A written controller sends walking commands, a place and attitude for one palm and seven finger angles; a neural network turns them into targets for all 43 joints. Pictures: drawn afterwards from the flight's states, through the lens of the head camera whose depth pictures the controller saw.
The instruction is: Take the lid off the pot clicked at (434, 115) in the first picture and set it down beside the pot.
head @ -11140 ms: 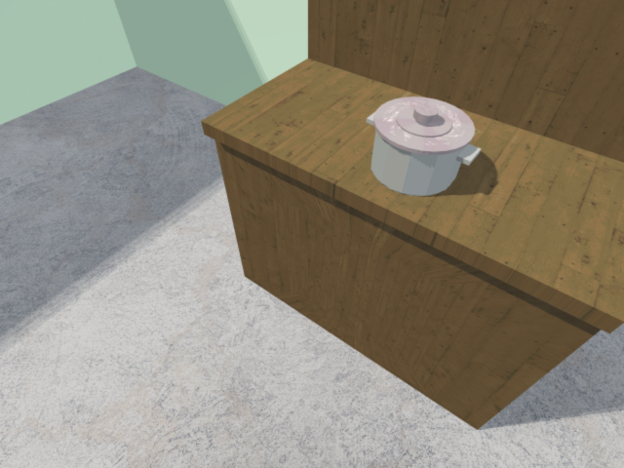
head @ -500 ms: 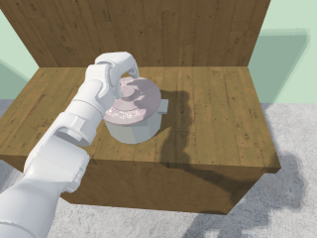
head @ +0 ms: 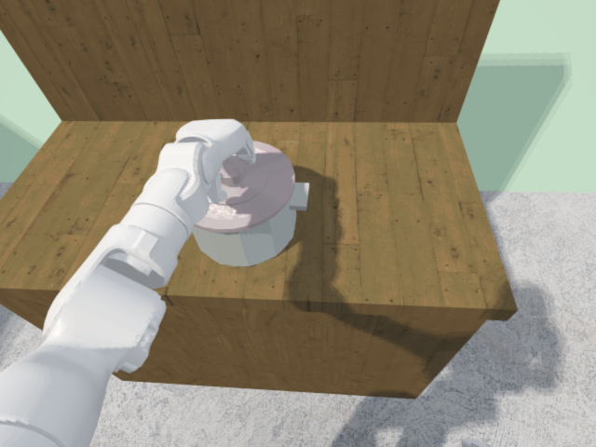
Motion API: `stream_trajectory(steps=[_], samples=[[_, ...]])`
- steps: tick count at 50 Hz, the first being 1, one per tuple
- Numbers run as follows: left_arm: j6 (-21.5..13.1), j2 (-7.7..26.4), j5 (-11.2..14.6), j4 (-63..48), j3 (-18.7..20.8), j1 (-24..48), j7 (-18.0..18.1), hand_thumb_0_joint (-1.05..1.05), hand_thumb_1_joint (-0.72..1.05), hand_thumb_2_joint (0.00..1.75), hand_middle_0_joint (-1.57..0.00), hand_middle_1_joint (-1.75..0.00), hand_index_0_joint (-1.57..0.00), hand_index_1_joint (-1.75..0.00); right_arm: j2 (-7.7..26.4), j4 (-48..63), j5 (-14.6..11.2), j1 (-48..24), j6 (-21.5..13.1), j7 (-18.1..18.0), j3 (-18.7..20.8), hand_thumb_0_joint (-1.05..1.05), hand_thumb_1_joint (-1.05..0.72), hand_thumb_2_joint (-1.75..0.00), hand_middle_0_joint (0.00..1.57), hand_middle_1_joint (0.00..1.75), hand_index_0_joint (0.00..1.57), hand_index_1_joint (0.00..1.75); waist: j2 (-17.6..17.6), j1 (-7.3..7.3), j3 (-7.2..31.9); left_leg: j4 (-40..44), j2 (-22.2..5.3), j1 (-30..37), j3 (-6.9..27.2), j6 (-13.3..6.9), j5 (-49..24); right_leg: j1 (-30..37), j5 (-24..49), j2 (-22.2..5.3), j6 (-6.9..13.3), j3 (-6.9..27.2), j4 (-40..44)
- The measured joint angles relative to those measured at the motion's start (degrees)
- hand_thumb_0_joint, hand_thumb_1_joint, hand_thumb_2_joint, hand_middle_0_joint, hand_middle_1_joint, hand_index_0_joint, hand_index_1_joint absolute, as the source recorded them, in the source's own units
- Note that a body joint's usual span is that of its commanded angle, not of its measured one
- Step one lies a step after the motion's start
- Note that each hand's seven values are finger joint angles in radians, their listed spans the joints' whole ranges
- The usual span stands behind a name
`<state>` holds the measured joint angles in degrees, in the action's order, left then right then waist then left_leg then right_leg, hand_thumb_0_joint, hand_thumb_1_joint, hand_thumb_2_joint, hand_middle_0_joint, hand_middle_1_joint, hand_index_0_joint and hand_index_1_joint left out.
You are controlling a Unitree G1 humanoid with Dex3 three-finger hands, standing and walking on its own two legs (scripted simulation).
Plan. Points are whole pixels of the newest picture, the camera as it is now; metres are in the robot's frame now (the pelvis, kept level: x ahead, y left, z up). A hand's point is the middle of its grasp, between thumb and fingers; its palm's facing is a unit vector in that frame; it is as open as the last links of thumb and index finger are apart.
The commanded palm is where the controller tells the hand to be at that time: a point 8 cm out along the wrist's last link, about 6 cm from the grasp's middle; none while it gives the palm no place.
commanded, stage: lower the open fingers around the knob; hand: left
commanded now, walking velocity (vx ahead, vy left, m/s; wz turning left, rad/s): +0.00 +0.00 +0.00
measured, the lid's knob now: (230, 171) +0.50 +0.09 +0.09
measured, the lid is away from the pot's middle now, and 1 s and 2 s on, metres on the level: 0.00 0.00 0.00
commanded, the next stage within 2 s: close the fingers and squeeze the knob in 0.18 s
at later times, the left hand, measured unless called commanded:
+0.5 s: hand (228, 175) +0.47 +0.09 +0.11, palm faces -0.35 +0.00 -0.94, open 10.0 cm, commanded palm +0.46 +0.09 +0.17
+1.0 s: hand (227, 175) +0.47 +0.09 +0.11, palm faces -0.34 +0.01 -0.94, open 7.9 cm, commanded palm +0.46 +0.09 +0.17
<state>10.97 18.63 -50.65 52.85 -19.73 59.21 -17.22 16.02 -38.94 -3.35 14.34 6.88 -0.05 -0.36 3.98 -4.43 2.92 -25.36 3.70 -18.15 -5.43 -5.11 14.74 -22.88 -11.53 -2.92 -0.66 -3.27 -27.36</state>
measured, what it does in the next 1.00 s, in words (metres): stands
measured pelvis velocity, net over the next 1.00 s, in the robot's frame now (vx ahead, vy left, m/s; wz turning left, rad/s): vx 0.00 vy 0.00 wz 0.00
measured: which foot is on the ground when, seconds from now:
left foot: down 0.00-1.00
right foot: down 0.00-1.00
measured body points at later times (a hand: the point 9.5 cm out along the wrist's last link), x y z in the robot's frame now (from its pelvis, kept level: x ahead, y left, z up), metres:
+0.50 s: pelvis +0.00 +0.00 +0.00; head +0.04 -0.03 +0.45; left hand +0.48 +0.09 +0.16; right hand +0.08 -0.26 -0.14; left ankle -0.02 +0.06 -0.74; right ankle +0.02 -0.13 -0.74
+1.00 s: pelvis +0.00 +0.00 +0.00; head +0.04 -0.04 +0.45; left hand +0.48 +0.09 +0.16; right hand +0.09 -0.25 -0.14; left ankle -0.02 +0.06 -0.74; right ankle +0.02 -0.13 -0.74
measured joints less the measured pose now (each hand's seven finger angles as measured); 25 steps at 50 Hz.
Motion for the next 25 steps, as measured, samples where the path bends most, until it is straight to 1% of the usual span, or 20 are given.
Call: stream_trajectory(steps=[2,6,9,16,25], samples=[[-0.1,-0.2,-0.4,-0.2,-0.5,0.0,0.4,0.0,-0.29,1.43,-0.85,-0.09,-0.82,-0.08,-0.1,0.0,0.1,0.1,-0.1,-0.1,0.2,0.01,-0.91,-0.9,0.2,0.3,0.2,0.3,0.2,0.02,0.2,-0.1,0.0,-0.2,0.0,0.0,0.1,-0.2,-0.1,0.0,0.0,0.0,-0.1],[-0.5,-0.9,0.0,0.4,0.2,0.0,1.2,0.0,-0.29,1.43,-0.85,-0.09,-0.83,-0.08,-0.3,-0.3,0.2,0.4,0.0,0.0,0.1,0.01,-0.91,-0.9,0.2,0.3,0.2,0.3,0.4,0.04,0.6,-0.1,0.0,-0.2,-0.1,0.0,0.2,-0.3,-0.2,0.0,-0.1,0.2,-0.2],[0.1,-1.5,-0.1,0.9,-0.2,0.0,1.7,0.0,-0.29,1.43,-0.84,-0.09,-0.83,-0.08,-0.5,-0.6,0.1,0.5,0.4,0.4,0.0,0.01,-0.91,-0.9,0.2,0.3,0.2,0.3,0.5,0.04,0.8,0.0,0.0,-0.2,-0.2,0.0,0.2,-0.4,-0.3,0.0,-0.1,0.3,-0.3],[0.8,-1.8,-0.3,1.0,1.0,-0.4,2.5,0.0,-0.29,1.42,-0.83,-0.1,-0.83,-0.1,-0.7,-0.8,0.2,0.5,0.5,0.3,-0.4,0.01,-0.91,-0.9,0.2,0.3,0.2,0.3,0.9,-0.06,0.6,0.3,-0.2,0.2,-0.5,0.0,0.3,-0.1,-0.2,0.3,0.0,0.5,0.0],[1.4,-1.4,-0.4,0.3,0.0,-0.5,1.6,0.0,-0.15,1.19,-0.66,-0.48,-0.65,-0.49,-0.5,-0.3,0.1,0.2,0.5,0.1,-0.2,0.01,-0.91,-0.9,0.2,0.3,0.2,0.3,0.5,-0.04,0.5,0.3,-0.3,0.3,-0.3,0.2,0.2,0.0,-0.2,0.4,0.2,0.4,0.1]])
